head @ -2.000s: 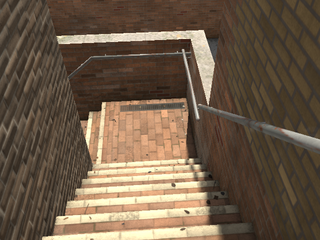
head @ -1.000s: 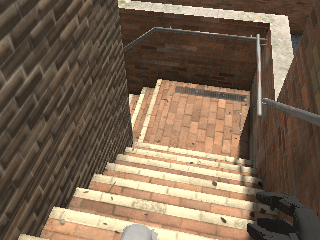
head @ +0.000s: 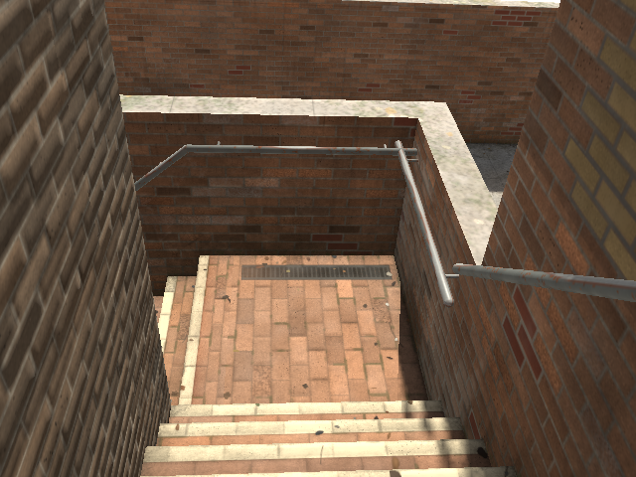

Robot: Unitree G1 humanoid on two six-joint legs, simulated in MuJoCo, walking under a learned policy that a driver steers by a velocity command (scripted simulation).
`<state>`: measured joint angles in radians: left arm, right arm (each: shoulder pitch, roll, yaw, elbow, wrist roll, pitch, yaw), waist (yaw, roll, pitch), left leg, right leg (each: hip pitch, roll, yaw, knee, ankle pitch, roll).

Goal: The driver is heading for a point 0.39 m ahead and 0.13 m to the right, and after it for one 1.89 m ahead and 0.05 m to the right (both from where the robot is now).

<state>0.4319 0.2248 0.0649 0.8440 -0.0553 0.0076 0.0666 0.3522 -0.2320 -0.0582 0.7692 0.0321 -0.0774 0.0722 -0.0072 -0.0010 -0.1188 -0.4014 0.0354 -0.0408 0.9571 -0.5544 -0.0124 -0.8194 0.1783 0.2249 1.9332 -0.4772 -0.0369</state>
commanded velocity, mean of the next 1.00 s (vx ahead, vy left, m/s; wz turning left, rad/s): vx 0.24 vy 0.00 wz -0.13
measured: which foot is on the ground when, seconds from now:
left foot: down 0.00-0.42, up 0.44-0.96, down 0.98-1.00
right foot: up 0.00-0.40, down 0.42-0.96, up 0.98-1.00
